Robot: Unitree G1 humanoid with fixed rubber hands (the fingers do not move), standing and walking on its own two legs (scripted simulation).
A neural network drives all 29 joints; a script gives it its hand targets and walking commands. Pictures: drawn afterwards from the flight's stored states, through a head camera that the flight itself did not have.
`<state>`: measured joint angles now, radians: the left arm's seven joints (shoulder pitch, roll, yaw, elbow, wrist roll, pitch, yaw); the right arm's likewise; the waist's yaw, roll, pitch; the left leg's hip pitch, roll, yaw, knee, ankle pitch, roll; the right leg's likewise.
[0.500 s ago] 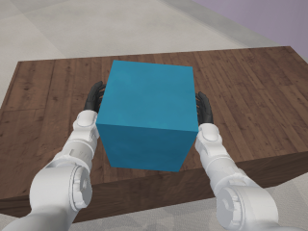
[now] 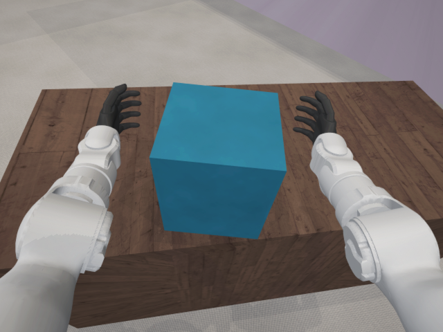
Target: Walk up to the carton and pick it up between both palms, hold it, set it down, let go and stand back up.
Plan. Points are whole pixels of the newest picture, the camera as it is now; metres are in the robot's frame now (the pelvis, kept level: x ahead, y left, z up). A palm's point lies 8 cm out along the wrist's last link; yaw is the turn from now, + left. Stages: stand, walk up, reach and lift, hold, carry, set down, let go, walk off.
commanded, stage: set down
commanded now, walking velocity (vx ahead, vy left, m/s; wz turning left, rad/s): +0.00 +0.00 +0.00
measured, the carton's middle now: (217, 165) +0.46 -0.02 +0.03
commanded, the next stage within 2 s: none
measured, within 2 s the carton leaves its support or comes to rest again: neither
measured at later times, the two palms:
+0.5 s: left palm (103, 80) +0.50 +0.17 +0.21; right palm (331, 102) +0.45 -0.20 +0.20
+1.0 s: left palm (97, 129) +0.45 +0.18 +0.15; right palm (322, 146) +0.39 -0.19 +0.15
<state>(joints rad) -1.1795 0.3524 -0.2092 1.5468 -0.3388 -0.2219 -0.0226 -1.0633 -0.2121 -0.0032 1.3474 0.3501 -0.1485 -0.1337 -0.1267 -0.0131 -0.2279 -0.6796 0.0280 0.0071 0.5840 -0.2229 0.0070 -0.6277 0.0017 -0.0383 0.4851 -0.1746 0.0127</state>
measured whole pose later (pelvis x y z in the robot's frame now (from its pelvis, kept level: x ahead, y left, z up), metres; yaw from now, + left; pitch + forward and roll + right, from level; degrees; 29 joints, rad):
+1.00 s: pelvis +0.00 -0.01 +0.02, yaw +0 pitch +4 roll -1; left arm -0.95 0.41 -0.03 1.12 -0.24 0.11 -0.06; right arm -0.80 -0.11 -0.01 0.86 0.30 0.14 -0.27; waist -0.10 -0.04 -0.05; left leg -0.30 0.03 0.03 0.40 -0.17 0.00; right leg -0.27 0.01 -0.02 0.32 -0.12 0.00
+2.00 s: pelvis +0.02 -0.01 +0.02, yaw -1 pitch -5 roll -1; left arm -0.12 0.31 0.03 0.36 -0.18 0.07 -0.13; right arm -0.01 -0.05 -0.01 0.21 0.15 0.02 -0.22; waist 0.01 -0.03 0.05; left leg -0.09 0.03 0.04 0.39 -0.22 0.00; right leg -0.07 0.01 -0.01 0.32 -0.18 0.00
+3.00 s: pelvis +0.03 -0.02 +0.02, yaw +0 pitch -5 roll +0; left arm 0.16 0.31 -0.02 0.43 -0.14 -0.07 -0.11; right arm 0.21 -0.07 0.01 0.47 0.08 -0.20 -0.13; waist 0.03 -0.02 0.07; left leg -0.07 0.03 0.03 0.37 -0.23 -0.01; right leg -0.06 0.01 -0.02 0.35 -0.22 -0.01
